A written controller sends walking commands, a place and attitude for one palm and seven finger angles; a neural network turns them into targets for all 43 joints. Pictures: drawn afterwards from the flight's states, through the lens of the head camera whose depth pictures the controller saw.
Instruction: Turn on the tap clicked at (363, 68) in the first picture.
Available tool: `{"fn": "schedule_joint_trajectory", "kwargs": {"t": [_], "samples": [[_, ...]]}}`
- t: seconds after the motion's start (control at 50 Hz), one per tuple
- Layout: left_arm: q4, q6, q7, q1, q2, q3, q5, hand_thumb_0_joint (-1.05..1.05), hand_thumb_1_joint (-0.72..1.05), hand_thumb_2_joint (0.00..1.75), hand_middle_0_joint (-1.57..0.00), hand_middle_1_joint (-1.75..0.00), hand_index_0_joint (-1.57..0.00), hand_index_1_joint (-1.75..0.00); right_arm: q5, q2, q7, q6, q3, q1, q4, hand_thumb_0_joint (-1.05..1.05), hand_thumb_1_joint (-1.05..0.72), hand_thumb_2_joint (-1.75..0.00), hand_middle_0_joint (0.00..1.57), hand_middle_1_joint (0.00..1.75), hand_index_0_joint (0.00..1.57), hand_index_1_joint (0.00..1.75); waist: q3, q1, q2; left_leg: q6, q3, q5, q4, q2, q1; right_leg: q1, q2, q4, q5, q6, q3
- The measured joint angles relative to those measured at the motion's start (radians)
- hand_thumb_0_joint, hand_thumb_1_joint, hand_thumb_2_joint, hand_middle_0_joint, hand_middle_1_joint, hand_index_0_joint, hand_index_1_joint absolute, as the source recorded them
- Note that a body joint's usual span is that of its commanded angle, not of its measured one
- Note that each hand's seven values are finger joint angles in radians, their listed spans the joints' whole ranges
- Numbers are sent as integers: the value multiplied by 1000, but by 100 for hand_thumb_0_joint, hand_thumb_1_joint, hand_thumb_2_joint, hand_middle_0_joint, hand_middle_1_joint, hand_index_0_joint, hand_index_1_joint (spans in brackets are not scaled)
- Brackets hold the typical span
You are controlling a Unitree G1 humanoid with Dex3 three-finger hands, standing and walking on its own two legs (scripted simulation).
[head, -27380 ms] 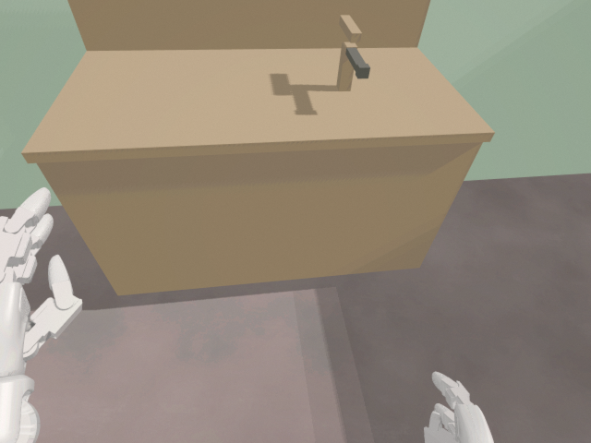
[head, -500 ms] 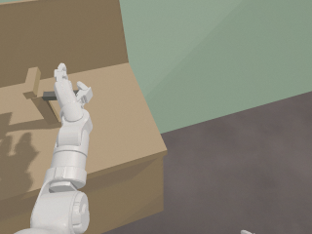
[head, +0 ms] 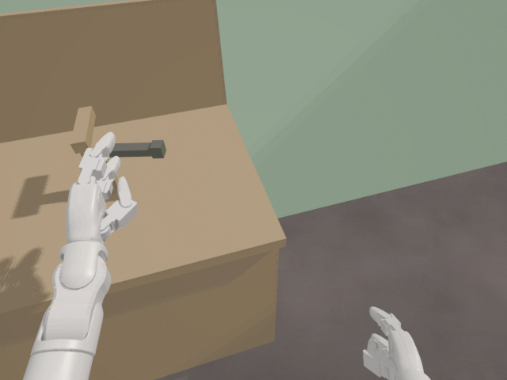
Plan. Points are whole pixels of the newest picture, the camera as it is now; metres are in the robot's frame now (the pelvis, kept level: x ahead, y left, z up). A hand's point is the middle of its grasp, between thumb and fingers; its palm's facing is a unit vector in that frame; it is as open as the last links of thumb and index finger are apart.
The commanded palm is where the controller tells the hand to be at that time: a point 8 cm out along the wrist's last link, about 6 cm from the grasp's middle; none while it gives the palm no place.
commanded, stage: draw the hand back beside the body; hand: left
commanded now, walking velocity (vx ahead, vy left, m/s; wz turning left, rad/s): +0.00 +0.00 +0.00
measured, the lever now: (158, 149) +0.54 +0.25 +0.07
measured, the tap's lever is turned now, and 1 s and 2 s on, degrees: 74 74 74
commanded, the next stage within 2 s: step back with the hand held close in 0.78 s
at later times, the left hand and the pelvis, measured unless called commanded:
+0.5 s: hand (74, 256) +0.22 +0.25 +0.15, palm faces +0.39 -0.85 -0.34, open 7.4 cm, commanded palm +0.18 +0.29 +0.17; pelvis +0.02 +0.01 +0.00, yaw +1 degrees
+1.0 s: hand (62, 264) +0.21 +0.25 +0.16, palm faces +0.43 -0.82 -0.38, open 7.4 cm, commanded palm +0.16 +0.28 +0.17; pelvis +0.00 +0.00 +0.00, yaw +1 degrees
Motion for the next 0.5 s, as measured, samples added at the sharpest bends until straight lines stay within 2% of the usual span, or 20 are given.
{"fn": "schedule_joint_trajectory", "kwargs": {"t": [0.06, 0.16, 0.24, 0.34, 0.5], "samples": [[-63, 10, -8, 74, 5, 25, -3, 1, 89, 90, -19, -24, -19, -24, -5, 8, 4, 3, 3, 17, -15, 1, -91, -90, 20, 30, 21, 30, 0, 4, 4, 1, 1, -8, 2, 2, 12, 16, 2, -8, -2, 2, 1], [-174, 10, -3, 169, 19, 57, -4, 1, 89, 90, -19, -26, -19, -25, -10, -2, 9, 0, -3, 58, -2, 1, -91, -90, 20, 30, 21, 30, 6, 32, 10, 4, -9, -18, 7, -2, 22, 35, -3, -12, -11, 7, -8], [-248, -1, 4, 228, 14, 57, 1, 1, 89, 90, -19, -27, -19, -27, -14, -16, 12, -10, -10, 77, 18, 1, -91, -90, 20, 30, 21, 30, 12, 49, 18, 8, -17, -21, 9, -9, 25, 41, -10, -9, -19, 11, -16], [-309, -8, 0, 308, 12, 57, 6, 1, 89, 90, -20, -28, -20, -28, -18, -17, 14, -16, -16, 72, 25, 1, -91, -90, 20, 30, 21, 30, 16, 45, 17, 9, -18, -25, 11, -11, 22, 36, -13, -1, -26, 12, -17], [-424, -7, 1, 472, 40, 107, 6, 1, 89, 90, -21, -30, -21, -30, -20, -10, 16, -34, -26, 75, 0, 1, -91, -90, 20, 30, 21, 30, -4, 36, 8, 3, -17, -46, 35, 1, 11, 29, -1, 9, -39, 8, -16]]}}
